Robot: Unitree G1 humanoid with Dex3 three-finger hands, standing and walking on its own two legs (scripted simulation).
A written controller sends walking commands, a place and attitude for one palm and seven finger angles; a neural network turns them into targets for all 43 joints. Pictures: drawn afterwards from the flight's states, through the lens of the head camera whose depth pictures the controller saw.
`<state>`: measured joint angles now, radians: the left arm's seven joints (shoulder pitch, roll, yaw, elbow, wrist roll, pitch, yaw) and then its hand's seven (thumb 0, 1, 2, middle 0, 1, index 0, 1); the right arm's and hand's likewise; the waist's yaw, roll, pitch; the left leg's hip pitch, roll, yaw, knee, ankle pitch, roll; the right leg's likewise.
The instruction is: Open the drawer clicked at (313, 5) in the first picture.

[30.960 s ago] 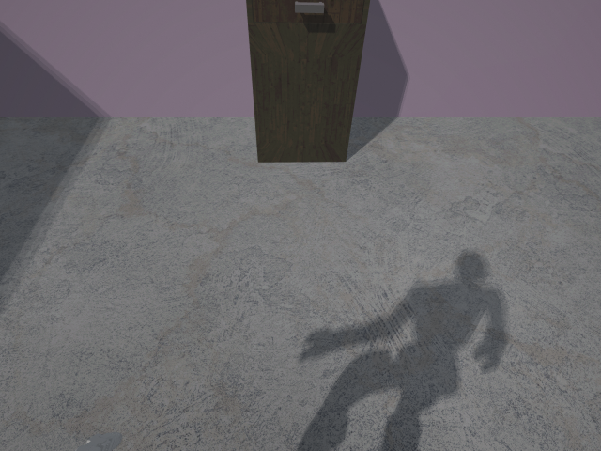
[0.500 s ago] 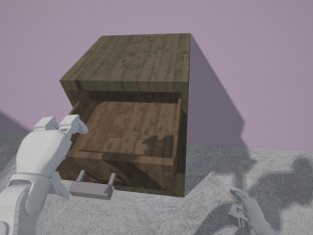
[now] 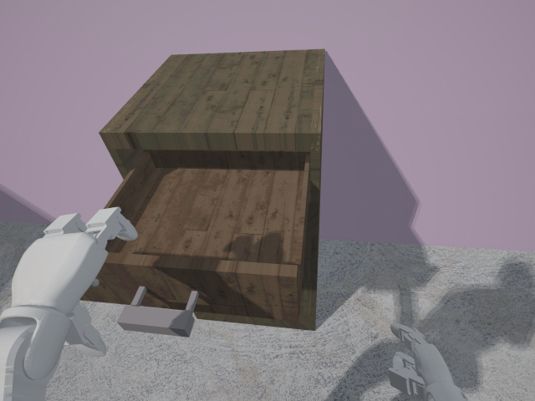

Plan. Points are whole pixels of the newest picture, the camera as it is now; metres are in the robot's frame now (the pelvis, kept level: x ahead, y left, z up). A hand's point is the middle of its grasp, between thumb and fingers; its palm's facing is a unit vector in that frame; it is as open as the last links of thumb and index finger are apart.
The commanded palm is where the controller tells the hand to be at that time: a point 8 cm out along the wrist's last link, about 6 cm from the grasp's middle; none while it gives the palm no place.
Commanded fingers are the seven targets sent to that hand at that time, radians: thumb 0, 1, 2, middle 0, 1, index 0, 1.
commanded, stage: draw the hand back to the body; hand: left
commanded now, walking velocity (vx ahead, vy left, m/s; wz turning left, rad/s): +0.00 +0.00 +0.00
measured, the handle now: (162, 307) +0.24 +0.23 +0.01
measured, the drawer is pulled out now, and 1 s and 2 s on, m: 0.30 0.30 0.30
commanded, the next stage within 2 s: step back with the hand held close in 1.24 s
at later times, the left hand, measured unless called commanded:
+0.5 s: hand (118, 267) +0.20 +0.20 +0.18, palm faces +0.34 -0.88 -0.33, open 13.1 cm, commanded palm +0.16 +0.26 +0.20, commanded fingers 0.00 -0.01 0.51 -0.26 -0.88 -0.26 -0.88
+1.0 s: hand (104, 263) +0.21 +0.22 +0.18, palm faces +0.43 -0.80 -0.42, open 8.9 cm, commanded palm +0.15 +0.26 +0.20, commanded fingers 0.00 0.87 0.88 -0.20 -0.32 -0.20 -0.32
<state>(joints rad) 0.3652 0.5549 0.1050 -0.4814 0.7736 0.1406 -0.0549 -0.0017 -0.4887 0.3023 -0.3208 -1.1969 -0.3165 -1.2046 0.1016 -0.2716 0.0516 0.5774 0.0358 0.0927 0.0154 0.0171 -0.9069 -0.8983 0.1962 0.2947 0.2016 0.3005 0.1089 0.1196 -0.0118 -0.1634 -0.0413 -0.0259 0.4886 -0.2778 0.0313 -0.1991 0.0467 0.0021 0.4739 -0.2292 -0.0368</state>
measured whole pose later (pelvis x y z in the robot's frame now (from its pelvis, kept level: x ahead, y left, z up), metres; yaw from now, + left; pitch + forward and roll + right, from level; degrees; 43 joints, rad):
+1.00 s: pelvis +0.03 -0.02 +0.00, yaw +1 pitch -2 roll +0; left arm 0.54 0.34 0.33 -0.52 -0.08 -0.13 0.11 0.00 0.52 0.74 -0.24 -0.54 -0.24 -0.54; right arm 0.18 -0.21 0.01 0.63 0.02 -0.13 -0.07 0.02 -0.91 -0.90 0.20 0.29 0.20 0.30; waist 0.06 0.08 -0.02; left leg -0.13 -0.02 -0.06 0.48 -0.32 0.01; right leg -0.16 0.07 -0.03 0.46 -0.27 -0.06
